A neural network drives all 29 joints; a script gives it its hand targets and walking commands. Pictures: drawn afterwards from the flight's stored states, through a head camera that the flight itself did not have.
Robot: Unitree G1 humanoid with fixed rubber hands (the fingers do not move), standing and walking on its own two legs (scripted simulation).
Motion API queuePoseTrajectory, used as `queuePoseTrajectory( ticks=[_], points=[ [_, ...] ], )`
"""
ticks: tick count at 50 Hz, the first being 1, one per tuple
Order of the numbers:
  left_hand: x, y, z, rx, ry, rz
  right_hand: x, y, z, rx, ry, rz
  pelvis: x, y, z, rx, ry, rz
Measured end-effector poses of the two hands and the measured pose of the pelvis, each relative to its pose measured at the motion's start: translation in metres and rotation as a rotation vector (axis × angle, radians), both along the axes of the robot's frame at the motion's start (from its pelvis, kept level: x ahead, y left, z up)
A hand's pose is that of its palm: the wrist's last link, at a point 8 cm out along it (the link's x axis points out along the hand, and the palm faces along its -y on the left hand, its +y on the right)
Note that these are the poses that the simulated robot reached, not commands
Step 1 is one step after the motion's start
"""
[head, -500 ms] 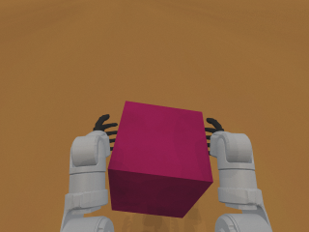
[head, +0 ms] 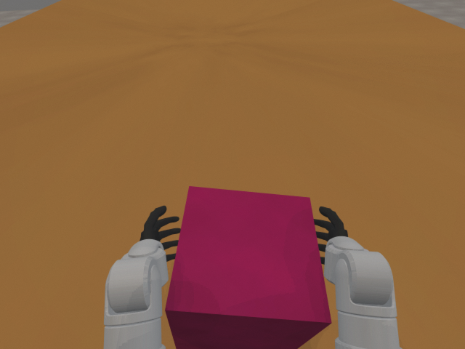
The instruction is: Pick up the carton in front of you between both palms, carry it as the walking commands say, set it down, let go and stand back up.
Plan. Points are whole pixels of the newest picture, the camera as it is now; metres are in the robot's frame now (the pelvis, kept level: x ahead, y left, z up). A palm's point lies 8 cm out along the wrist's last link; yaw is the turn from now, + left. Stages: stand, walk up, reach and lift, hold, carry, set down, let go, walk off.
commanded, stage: carry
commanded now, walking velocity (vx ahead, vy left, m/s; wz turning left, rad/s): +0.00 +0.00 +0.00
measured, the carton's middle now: (240, 277) +0.28 +0.01 +0.01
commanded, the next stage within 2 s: hold in 1.94 s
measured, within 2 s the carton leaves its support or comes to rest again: neither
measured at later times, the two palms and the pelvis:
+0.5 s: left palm (160, 217) +0.36 +0.16 +0.08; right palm (320, 222) +0.34 -0.14 +0.08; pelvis +0.08 +0.02 -0.01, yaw -2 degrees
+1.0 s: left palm (161, 243) +0.32 +0.15 +0.07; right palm (328, 245) +0.30 -0.14 +0.07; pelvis +0.04 +0.01 -0.01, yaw -2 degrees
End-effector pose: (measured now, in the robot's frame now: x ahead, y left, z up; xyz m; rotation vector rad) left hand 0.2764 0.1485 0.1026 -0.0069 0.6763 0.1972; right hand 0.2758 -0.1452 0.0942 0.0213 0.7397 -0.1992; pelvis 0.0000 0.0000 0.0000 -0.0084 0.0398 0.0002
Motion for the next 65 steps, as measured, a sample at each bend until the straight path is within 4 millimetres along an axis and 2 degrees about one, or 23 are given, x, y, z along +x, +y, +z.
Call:
queuePoseTrajectory(
  ticks=[4,8,13,19,26,39,52,65],
  points=[
    [0.029,0.009,-0.004,-0.027,-0.014,-0.005,0.027,0.009,0.005,-0.037,-0.016,0.003,0.034,0.009,-0.006,0.006,-0.011,-0.011],
    [0.054,0.013,-0.009,-0.036,0.010,-0.009,0.051,0.013,0.002,-0.043,0.007,-0.003,0.057,0.015,-0.007,0.016,0.007,-0.021],
    [0.076,0.013,-0.014,-0.030,0.020,-0.023,0.067,0.013,-0.007,-0.030,0.016,-0.026,0.072,0.020,-0.010,0.017,0.026,-0.028],
    [0.086,0.010,-0.018,-0.018,0.022,-0.042,0.072,0.010,-0.015,-0.019,0.016,-0.044,0.078,0.022,-0.013,0.014,0.033,-0.034],
    [0.082,0.007,-0.019,-0.015,0.015,-0.046,0.068,0.007,-0.015,-0.021,0.008,-0.044,0.076,0.020,-0.014,0.013,0.026,-0.035],
    [0.057,0.003,-0.016,-0.008,0.022,-0.045,0.046,0.003,-0.011,-0.027,0.012,-0.034,0.057,0.014,-0.010,0.011,-0.002,-0.033],
    [0.037,-0.001,-0.038,0.027,0.044,-0.069,0.026,0.000,-0.031,-0.062,0.024,-0.005,0.034,0.010,-0.008,0.007,-0.009,-0.032],
    [0.031,-0.002,-0.062,0.051,0.023,-0.104,0.022,-0.005,-0.053,-0.069,-0.021,0.050,0.023,0.007,-0.008,0.005,-0.010,-0.032]
  ],
)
